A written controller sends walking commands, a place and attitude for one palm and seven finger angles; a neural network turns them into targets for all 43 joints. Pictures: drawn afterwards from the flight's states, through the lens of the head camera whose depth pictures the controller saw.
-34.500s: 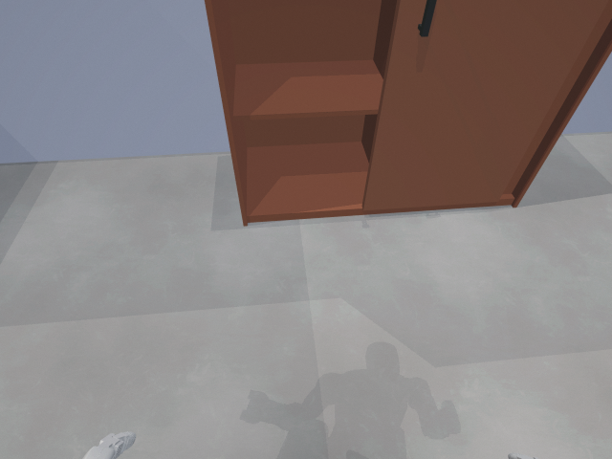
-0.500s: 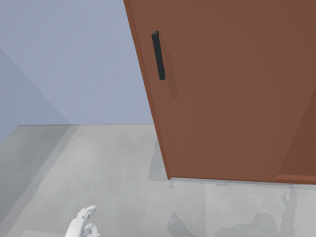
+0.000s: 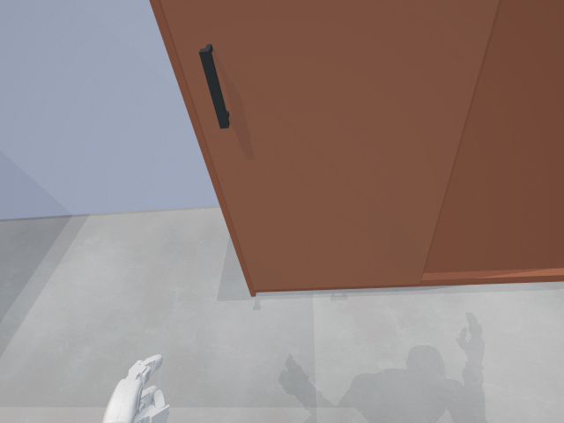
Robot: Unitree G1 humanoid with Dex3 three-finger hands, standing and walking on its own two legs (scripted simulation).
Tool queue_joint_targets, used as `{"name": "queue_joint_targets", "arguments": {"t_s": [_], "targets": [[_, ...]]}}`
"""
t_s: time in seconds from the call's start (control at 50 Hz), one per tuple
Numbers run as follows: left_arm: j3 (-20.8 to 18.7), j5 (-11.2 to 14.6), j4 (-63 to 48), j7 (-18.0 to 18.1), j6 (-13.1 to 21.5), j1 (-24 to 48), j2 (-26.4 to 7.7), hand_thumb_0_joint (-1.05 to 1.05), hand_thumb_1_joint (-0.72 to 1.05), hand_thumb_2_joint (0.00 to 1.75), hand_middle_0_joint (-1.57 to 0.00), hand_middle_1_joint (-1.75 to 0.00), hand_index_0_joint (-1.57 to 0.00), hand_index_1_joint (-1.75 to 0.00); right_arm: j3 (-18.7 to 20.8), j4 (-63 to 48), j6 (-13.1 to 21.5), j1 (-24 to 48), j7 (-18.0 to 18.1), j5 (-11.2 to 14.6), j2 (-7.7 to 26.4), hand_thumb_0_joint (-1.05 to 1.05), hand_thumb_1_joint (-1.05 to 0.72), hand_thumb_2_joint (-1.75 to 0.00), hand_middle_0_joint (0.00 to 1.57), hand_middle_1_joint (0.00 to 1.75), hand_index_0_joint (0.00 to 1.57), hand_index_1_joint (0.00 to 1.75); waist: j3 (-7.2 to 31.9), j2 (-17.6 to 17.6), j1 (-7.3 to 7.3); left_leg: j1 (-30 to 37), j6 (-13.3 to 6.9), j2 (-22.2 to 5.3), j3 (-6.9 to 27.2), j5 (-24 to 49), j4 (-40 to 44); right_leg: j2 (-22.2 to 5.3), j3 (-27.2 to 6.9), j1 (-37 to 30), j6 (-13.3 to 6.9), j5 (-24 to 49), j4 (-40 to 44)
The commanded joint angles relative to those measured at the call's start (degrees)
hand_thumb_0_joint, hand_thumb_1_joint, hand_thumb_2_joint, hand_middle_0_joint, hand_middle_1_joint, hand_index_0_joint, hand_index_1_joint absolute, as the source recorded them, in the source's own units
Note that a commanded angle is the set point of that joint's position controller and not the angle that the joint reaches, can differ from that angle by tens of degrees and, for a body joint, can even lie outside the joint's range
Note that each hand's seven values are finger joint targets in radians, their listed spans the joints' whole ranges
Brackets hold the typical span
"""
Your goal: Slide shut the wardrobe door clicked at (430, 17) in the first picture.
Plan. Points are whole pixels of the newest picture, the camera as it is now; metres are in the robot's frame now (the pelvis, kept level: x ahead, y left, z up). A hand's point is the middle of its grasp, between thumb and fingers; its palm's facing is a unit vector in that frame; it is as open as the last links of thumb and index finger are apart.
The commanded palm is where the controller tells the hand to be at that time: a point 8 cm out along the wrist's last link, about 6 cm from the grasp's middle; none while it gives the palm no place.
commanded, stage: stop stepping back and stand still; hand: right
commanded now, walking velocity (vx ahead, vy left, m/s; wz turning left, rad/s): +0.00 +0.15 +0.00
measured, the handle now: (217, 87) +0.76 +0.12 +0.17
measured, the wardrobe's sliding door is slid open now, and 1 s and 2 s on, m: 0.00 0.00 0.00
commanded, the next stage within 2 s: let the arm hang, fingers relaxed in 0.24 s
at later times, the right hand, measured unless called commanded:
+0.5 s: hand (499, 405) +0.16 -0.28 -0.05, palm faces +0.24 +0.89 -0.40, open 7.4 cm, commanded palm none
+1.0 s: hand out of the picture +0.02 -0.22 -0.14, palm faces +0.10 +0.97 -0.24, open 7.3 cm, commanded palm none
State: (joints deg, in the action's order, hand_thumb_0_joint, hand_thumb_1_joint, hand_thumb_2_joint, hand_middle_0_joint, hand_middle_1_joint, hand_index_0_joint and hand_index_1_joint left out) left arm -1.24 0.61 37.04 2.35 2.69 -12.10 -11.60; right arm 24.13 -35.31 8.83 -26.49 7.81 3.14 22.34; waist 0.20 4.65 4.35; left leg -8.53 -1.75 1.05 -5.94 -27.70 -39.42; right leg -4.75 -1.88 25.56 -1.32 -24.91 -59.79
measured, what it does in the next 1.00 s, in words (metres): steps on the spot: right foot, then left foot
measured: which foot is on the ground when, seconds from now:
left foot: down 0.00-0.02, up 0.04-0.30, down 0.32-1.00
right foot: up 0.00-0.00, down 0.02-1.00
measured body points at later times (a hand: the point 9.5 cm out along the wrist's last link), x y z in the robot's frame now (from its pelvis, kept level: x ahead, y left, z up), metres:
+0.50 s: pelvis +0.01 -0.02 -0.01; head +0.01 +0.01 +0.44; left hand +0.13 +0.23 -0.14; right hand +0.14 -0.32 -0.03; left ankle +0.03 +0.13 -0.71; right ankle +0.03 -0.14 -0.71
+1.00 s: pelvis +0.02 -0.03 +0.03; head +0.04 -0.02 +0.48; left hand +0.06 +0.20 -0.13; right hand +0.02 -0.27 -0.12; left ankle +0.03 +0.13 -0.71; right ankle +0.03 -0.14 -0.71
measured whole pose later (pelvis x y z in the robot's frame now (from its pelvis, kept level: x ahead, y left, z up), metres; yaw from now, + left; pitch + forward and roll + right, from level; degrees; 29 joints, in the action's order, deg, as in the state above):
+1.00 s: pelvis +0.02 -0.03 +0.03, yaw -4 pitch -1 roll +0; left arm -0.7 -0.9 58.8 1.5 -1.0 -14.5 -10.3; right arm 0.6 60.3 -1.1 -14.4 1.4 -0.4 10.8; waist -3.6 -1.3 -0.1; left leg -11.3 2.9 -3.4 -0.9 -13.4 -25.6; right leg -1.1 2.9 13.7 -0.6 -12.6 -27.2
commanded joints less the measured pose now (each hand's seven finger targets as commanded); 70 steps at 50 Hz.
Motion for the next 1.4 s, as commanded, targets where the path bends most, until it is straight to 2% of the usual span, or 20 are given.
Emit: {"name": "queue_joint_targets", "arguments": {"t_s": [0.0, 0.02, 0.04, 0.06, 0.16, 0.24, 0.3, 0.32, 0.34, 0.4, 0.44, 0.46, 0.48, 0.52, 0.56, 0.58, 0.64, 0.7, 0.94, 1.38], "targets": [[-2.5, -1.9, -9.1, 0.7, 6.1, 6.4, -8.5, 0.00, 0.90, 0.90, -0.20, -0.30, -0.20, -0.30, 5.2, -17.0, 6.9, 13.0, 3.1, -0.3, 12.8, 0.00, -0.90, -0.90, 0.20, 0.30, 0.20, 0.30, 0.3, -47.5, -4.75, -26.5, -1.3, 2.1, -0.9, -7.7, -22.2, -8.2, -16.5, -28.9, 1.5, 17.4, 39.8], [-1.9, -2.7, -8.6, 0.3, 7.4, 5.3, -7.6, 0.00, 0.90, 0.90, -0.20, -0.30, -0.20, -0.30, 5.1, -19.2, 8.5, 18.0, 3.2, -0.9, 14.4, 0.00, -0.90, -0.90, 0.20, 0.30, 0.20, 0.30, 0.7, -43.4, -5.90, -28.6, -0.3, 4.7, 6.6, -9.6, -30.5, -15.8, -35.0, -23.1, -2.9, 13.5, 45.4], [-2.5, -2.2, -8.7, 0.4, 7.9, 5.0, -6.8, 0.00, 0.90, 0.90, -0.20, -0.30, -0.20, -0.30, 9.9, -17.5, 9.5, 18.5, 2.7, -1.7, 18.8, 0.00, -0.90, -0.90, 0.20, 0.30, 0.20, 0.30, -2.0, -26.0, -5.16, -28.3, 0.6, 1.9, 10.7, -3.6, -29.1, -17.8, -35.5, -19.1, -9.5, 13.6, 46.8], [-2.2, -2.2, -8.8, 0.1, 7.6, 4.2, -5.9, 0.00, 0.90, 0.90, -0.20, -0.30, -0.20, -0.30, 10.4, -15.6, 8.5, 16.1, 1.7, -1.1, 18.1, 0.00, -0.90, -0.90, 0.20, 0.30, 0.20, 0.30, -1.8, -19.7, -5.92, -28.3, 0.9, 0.1, 9.4, -2.5, -29.3, -16.2, -34.8, -20.0, -9.1, 19.1, 44.8], [-2.7, -0.9, -11.5, -2.4, 5.6, 4.3, -6.4, 0.00, 0.90, 0.90, -0.20, -0.30, -0.20, -0.30, 11.0, -6.3, 6.6, -5.4, -0.3, 0.1, 11.5, 0.00, -0.90, -0.90, 0.20, 0.30, 0.20, 0.30, 1.2, -21.4, -4.34, -6.8, 1.4, -0.9, 3.5, 5.7, -8.1, -9.3, -10.0, -2.8, -6.5, -0.5, 44.8], [-2.0, -0.4, -12.5, -1.2, 3.2, 3.4, -6.3, 0.00, 0.90, 0.90, -0.20, -0.30, -0.20, -0.30, 10.8, -0.3, 5.5, -11.9, 0.0, 0.4, 11.4, 0.00, -0.90, -0.90, 0.20, 0.30, 0.20, 0.30, 2.7, -11.5, -3.68, 11.4, 0.8, 2.2, -1.5, 4.8, 6.4, -5.7, -4.2, 9.3, -3.8, -13.1, 39.5], [-1.9, 0.4, -12.1, -0.1, 3.1, 4.0, -5.1, 0.00, 0.90, 0.90, -0.20, -0.30, -0.20, -0.30, 10.7, -0.5, 4.3, -8.7, 1.0, 0.6, 13.5, 0.00, -0.90, -0.90, 0.20, 0.30, 0.20, 0.30, 1.6, 12.5, -4.51, 5.7, -9.1, -18.2, 29.4, 3.1, 26.0, 4.7, 2.1, 11.5, -0.2, -3.3, 3.4], [-1.6, -1.0, -5.2, -4.0, 3.8, 4.0, -8.5, 0.00, 0.90, 0.90, -0.20, -0.30, -0.20, -0.30, -12.4, 36.8, -3.6, -2.0, -5.6, -7.3, -0.2, 0.00, -0.90, -0.90, 0.20, 0.30, 0.20, 0.30, 0.3, 5.0, -6.15, 1.3, -8.6, -28.4, 15.0, 47.3, 12.9, -2.2, 1.8, 18.5, 0.5, -10.4, -3.9], [-1.2, -0.6, -5.7, -3.9, 1.6, -0.5, -3.3, 0.00, 0.90, 0.90, -0.20, -0.30, -0.20, -0.30, -13.7, 39.8, -6.4, -0.2, -7.1, -6.4, 0.2, 0.00, -0.90, -0.90, 0.20, 0.30, 0.20, 0.30, 6.3, 3.9, -7.50, -5.4, -8.5, -23.4, 16.0, 48.0, 8.5, -0.9, 1.4, 7.5, 0.7, -10.9, 0.5], [-1.4, -1.8, -1.9, -3.8, -1.7, -7.5, -7.2, 0.00, 0.90, 0.90, -0.20, -0.30, -0.20, -0.30, -17.1, 42.3, -9.3, 8.4, -7.4, -5.2, -1.8, 0.00, -0.90, -0.90, 0.20, 0.30, 0.20, 0.30, 1.5, 9.2, -10.14, -21.5, -2.6, -12.9, 5.0, 13.4, 4.4, 1.6, 4.7, -9.7, 0.7, 7.6, 19.1], [-2.3, -3.3, -0.7, -3.5, -2.0, -7.0, -12.1, 0.00, 0.90, 0.90, -0.20, -0.30, -0.20, -0.30, -19.2, 48.4, -10.1, 6.7, -7.7, -5.5, -5.3, 0.00, -0.90, -0.90, 0.20, 0.30, 0.20, 0.30, 1.3, -3.5, -8.01, -25.3, 3.0, -4.9, 0.9, 3.0, -6.7, -7.0, -11.5, -12.4, -4.7, 18.8, 28.8], [-2.7, -4.1, -1.0, -2.6, -1.8, -4.4, -15.0, 0.00, 0.90, 0.90, -0.20, -0.30, -0.20, -0.30, -19.4, 51.6, -10.2, 6.3, -7.5, -5.0, -5.8, 0.00, -0.90, -0.90, 0.20, 0.30, 0.20, 0.30, 0.4, -8.9, -6.43, -22.0, 4.3, -2.5, 1.7, -1.5, -12.1, -14.7, -20.8, -7.6, -9.8, 20.9, 34.7], [-2.4, -4.3, -1.3, -2.1, -1.7, -1.2, -15.0, 0.00, 0.90, 0.90, -0.20, -0.30, -0.20, -0.30, -19.7, 54.4, -9.9, 8.4, -7.8, -4.6, -4.6, 0.00, -0.90, -0.90, 0.20, 0.30, 0.20, 0.30, -0.8, -7.1, -4.95, -16.6, 3.7, -3.5, 5.3, -4.5, -11.3, -15.0, -18.9, -2.6, -10.7, 21.9, 36.8], [-1.2, -3.7, 1.2, -1.9, -1.7, 2.6, -12.0, 0.00, 0.90, 0.90, -0.20, -0.30, -0.20, -0.30, -19.8, 63.9, -9.6, 6.6, -8.1, -4.5, -4.0, 0.00, -0.90, -0.90, 0.20, 0.30, 0.20, 0.30, -0.3, -10.4, -2.47, -3.4, 2.9, -4.4, 5.1, 8.6, 2.6, -5.8, -7.4, 5.5, -4.7, 13.9, 32.6], [-0.6, -2.2, 3.1, -2.0, -2.9, 1.7, -5.5, 0.00, 0.90, 0.90, -0.20, -0.30, -0.20, -0.30, -19.8, 71.9, -8.4, 5.1, -7.6, -4.6, 1.7, 0.00, -0.90, -0.90, 0.20, 0.30, 0.20, 0.30, -0.9, 2.9, -3.72, -11.2, -2.7, -15.1, 23.7, 15.5, 17.6, 4.7, 4.8, -0.4, 1.0, 1.8, 16.0], [-0.7, -2.1, 4.6, -1.9, -3.6, 0.0, -5.1, 0.00, 0.90, 0.90, -0.20, -0.30, -0.20, -0.30, -20.5, 74.4, -8.0, 8.7, -7.5, -4.5, 1.8, 0.00, -0.90, -0.90, 0.20, 0.30, 0.20, 0.30, -1.9, 7.1, -5.26, -14.2, -5.4, -16.9, 23.3, 18.9, 21.1, 3.5, 3.7, -4.6, 1.1, 0.2, 14.4], [-0.8, -2.4, 9.5, -1.8, -3.4, -5.7, -2.4, 0.00, 0.90, 0.90, -0.20, -0.30, -0.20, -0.30, -20.2, 78.5, -8.0, 12.3, -6.9, -4.6, -3.7, 0.00, -0.90, -0.90, 0.20, 0.30, 0.20, 0.30, 0.1, -8.1, -7.92, -16.1, -2.9, -11.7, 14.1, 14.6, 16.3, 2.3, 2.3, -14.8, 0.2, 12.2, 25.9], [-1.0, -2.2, 11.5, -1.5, -2.6, -3.6, -6.0, 0.00, 0.90, 0.90, -0.20, -0.30, -0.20, -0.30, -21.5, 83.0, -8.6, 9.9, -6.8, -3.7, -5.7, 0.00, -0.90, -0.90, 0.20, 0.30, 0.20, 0.30, 1.4, -15.2, -5.09, -8.0, 1.2, -5.3, 7.6, 12.1, 14.3, -2.5, -4.5, -10.4, -1.9, 12.8, 35.2], [-0.5, -1.5, 19.3, -0.9, -2.4, -5.0, -4.3, 0.00, 0.90, 0.90, -0.20, -0.30, -0.20, -0.30, -22.8, 93.7, -8.6, 10.4, -6.3, -3.6, -6.1, 0.00, -0.90, -0.90, 0.20, 0.30, 0.20, 0.30, -1.2, -3.4, -4.73, -3.6, 1.9, -6.7, 6.5, 18.0, 18.4, -1.4, -0.6, -14.8, -0.9, 18.6, 39.1], [-0.3, -1.4, 25.2, -0.7, -2.4, -7.2, -2.2, 0.00, 0.90, 0.90, -0.20, -0.30, -0.20, -0.30, -22.8, 98.3, -8.3, 10.1, -5.7, -3.6, -7.1, 0.00, -0.90, -0.90, 0.20, 0.30, 0.20, 0.30, -4.4, -4.9, -4.71, -3.7, 1.6, -6.5, 7.5, 16.2, 20.3, -0.8, 0.6, -15.2, -0.4, 16.2, 40.9]]}}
